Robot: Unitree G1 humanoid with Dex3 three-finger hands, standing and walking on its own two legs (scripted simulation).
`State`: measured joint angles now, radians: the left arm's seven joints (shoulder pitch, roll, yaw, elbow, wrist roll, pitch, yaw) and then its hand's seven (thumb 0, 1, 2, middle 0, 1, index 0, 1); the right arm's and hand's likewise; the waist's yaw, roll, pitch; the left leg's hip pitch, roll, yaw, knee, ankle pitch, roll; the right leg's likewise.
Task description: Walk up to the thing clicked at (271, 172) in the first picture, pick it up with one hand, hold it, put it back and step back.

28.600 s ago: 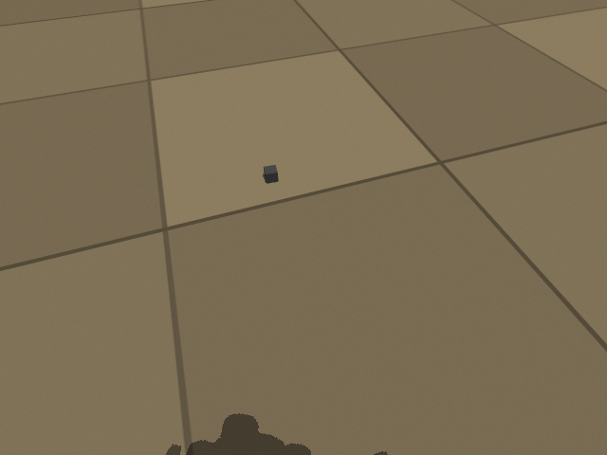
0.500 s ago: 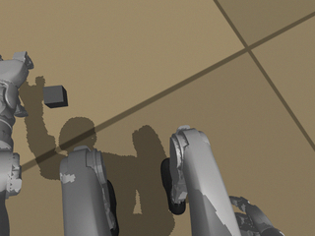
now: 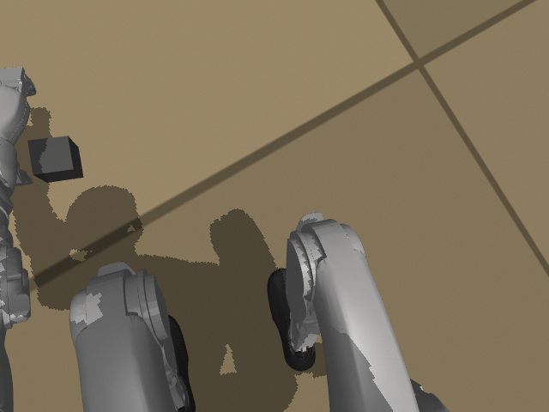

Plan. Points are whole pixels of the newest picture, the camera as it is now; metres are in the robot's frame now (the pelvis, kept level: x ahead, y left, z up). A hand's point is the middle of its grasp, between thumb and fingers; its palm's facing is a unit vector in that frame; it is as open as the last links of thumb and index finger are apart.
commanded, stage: home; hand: left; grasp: from above
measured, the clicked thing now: (57, 160) +0.52 +0.27 -0.30
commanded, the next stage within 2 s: none
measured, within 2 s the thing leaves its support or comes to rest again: neither
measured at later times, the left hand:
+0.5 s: hand out of the picture +0.34 +0.26 +0.04, palm faces -0.25 -0.68 -0.69, open 8.0 cm
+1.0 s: hand out of the picture +0.25 +0.21 +0.25, palm faces +0.15 -0.96 -0.25, open 7.4 cm
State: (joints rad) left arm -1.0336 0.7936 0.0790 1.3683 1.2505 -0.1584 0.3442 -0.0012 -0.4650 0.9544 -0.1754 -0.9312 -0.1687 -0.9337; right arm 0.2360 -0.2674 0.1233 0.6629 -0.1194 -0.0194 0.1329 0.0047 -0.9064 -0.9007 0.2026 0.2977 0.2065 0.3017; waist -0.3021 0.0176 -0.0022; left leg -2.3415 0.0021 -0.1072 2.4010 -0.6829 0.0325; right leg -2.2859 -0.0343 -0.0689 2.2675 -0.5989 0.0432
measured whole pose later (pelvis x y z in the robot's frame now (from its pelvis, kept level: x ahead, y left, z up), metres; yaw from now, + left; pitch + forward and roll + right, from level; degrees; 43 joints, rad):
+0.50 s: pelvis +0.01 +0.00 +0.15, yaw +5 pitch +33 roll -5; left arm -0.31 0.45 0.02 0.51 0.49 0.08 0.03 0.00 0.75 0.89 -0.22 -0.34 -0.22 -0.34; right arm 0.12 -0.30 -0.04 0.59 0.02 0.00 0.04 0.01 -0.91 -0.90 0.20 0.30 0.20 0.30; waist -0.07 0.03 -0.20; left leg -1.83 0.01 -0.07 1.93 -0.67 0.01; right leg -1.81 -0.04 -0.06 1.84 -0.60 0.03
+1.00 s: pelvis +0.06 -0.01 +0.33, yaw +7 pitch +18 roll -3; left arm 0.25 0.24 0.05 0.09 -0.04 0.39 0.09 0.01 0.90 0.90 -0.21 -0.30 -0.21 -0.30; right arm 0.23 -0.20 0.05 0.56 0.05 -0.13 -0.14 0.01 -0.90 -0.90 0.20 0.30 0.21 0.30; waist -0.07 0.04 -0.18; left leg -1.04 0.03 -0.05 1.28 -0.56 0.00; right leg -1.02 -0.02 -0.07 1.20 -0.50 0.01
